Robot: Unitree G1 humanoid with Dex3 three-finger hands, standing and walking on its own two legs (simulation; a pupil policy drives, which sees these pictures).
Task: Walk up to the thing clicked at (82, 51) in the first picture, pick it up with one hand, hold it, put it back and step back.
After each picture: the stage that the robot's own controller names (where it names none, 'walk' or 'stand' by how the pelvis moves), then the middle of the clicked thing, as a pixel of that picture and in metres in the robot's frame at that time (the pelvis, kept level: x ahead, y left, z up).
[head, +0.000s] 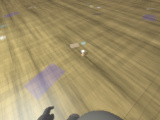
stand; (82, 53) +1.32 +0.20 -0.72
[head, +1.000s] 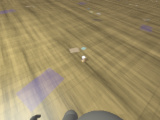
walk; (83, 59) +1.20 +0.10 -0.70
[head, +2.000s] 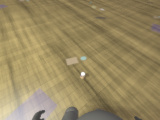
walk; (82, 75) +0.71 +0.07 -0.70
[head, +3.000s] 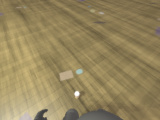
walk; (77, 94) +0.41 +0.13 -0.71
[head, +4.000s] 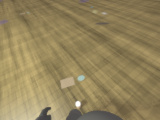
stand; (78, 104) +0.28 +0.16 -0.71
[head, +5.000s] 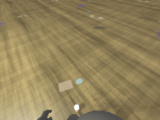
stand; (76, 108) +0.27 +0.15 -0.72
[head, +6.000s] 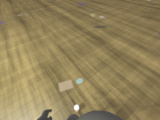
stand; (76, 108) +0.26 +0.15 -0.73
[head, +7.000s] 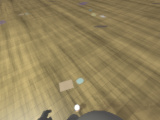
stand; (77, 108) +0.26 +0.15 -0.73
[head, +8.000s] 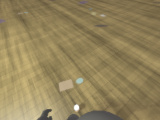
stand; (76, 108) +0.25 +0.15 -0.73
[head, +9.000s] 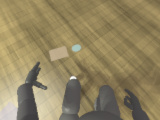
go down; (73, 80) +0.32 +0.16 -0.45
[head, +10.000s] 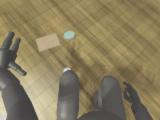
go down; (67, 72) +0.34 +0.20 -0.31
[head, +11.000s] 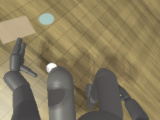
close in; (52, 68) +0.32 +0.22 -0.23
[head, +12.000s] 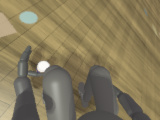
close; (42, 69) +0.33 +0.22 -0.21
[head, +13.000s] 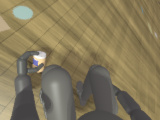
close; (39, 61) +0.37 +0.24 -0.21
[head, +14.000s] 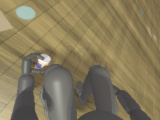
lift; (42, 64) +0.35 +0.23 -0.22
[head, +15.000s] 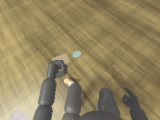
lift; (69, 82) +0.34 +0.25 -0.49
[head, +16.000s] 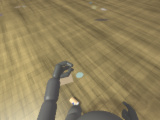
hold; (74, 101) +0.29 +0.19 -0.69
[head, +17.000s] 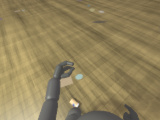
hold; (74, 103) +0.29 +0.19 -0.70
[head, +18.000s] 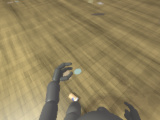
stand; (73, 97) +0.31 +0.19 -0.68
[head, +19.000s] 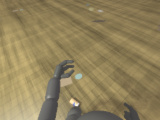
stand; (74, 102) +0.30 +0.19 -0.70
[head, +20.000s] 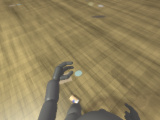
stand; (74, 99) +0.30 +0.19 -0.68
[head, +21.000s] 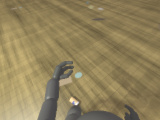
stand; (74, 101) +0.30 +0.19 -0.69
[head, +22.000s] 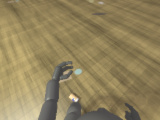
stand; (73, 98) +0.30 +0.19 -0.68
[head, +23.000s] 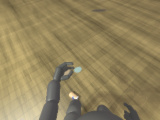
stand; (73, 96) +0.30 +0.19 -0.67
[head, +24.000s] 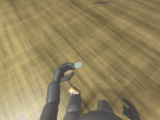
stand; (73, 92) +0.31 +0.19 -0.63
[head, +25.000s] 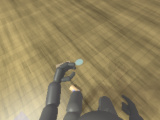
close; (74, 89) +0.32 +0.19 -0.59
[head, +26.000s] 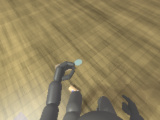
close; (73, 90) +0.31 +0.19 -0.60
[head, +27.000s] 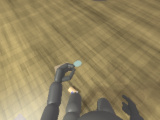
close; (73, 91) +0.30 +0.19 -0.61
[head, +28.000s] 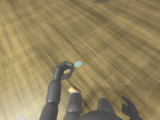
close; (73, 91) +0.31 +0.19 -0.61
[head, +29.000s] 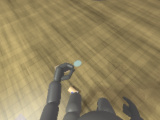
close; (73, 91) +0.30 +0.19 -0.61
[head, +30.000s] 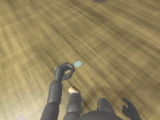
close; (73, 91) +0.31 +0.19 -0.61
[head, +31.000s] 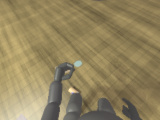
close; (73, 91) +0.30 +0.20 -0.61
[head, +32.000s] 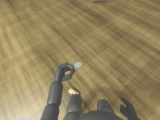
close; (73, 92) +0.30 +0.19 -0.62
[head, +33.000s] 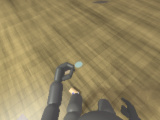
close; (74, 92) +0.31 +0.19 -0.62
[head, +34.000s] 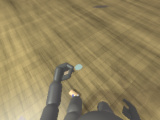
close; (73, 94) +0.30 +0.19 -0.64
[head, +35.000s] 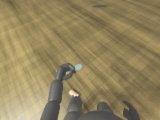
hold; (73, 94) +0.30 +0.19 -0.65
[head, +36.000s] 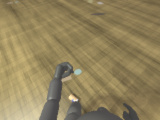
hold; (73, 98) +0.29 +0.19 -0.68
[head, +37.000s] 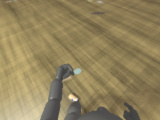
hold; (73, 98) +0.30 +0.19 -0.68
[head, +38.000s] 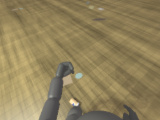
stand; (74, 102) +0.28 +0.19 -0.69
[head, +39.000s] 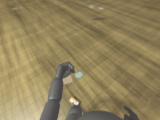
close; (74, 101) +0.29 +0.19 -0.69
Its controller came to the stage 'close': yes
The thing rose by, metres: 0.25
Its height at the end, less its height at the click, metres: -0.02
